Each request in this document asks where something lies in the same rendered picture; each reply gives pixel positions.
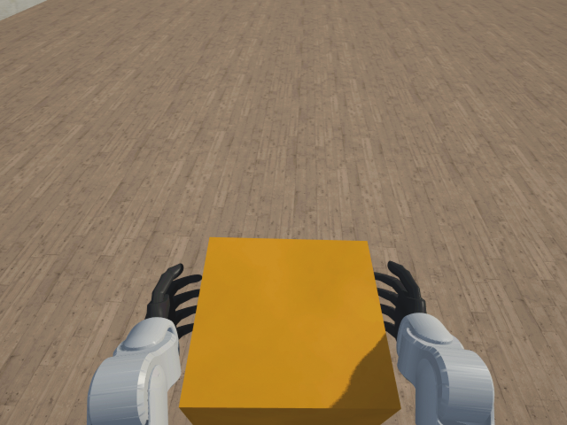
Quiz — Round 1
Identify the robot right forearm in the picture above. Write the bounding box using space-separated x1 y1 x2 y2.
396 313 494 425

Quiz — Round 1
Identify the carton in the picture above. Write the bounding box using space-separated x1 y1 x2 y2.
179 237 401 425

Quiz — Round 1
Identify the left robot hand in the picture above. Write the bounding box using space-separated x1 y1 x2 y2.
145 264 202 339

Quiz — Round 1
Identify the robot left forearm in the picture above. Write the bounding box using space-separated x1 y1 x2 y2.
87 317 182 425

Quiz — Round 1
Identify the right robot hand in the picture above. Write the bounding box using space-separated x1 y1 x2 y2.
374 261 427 342

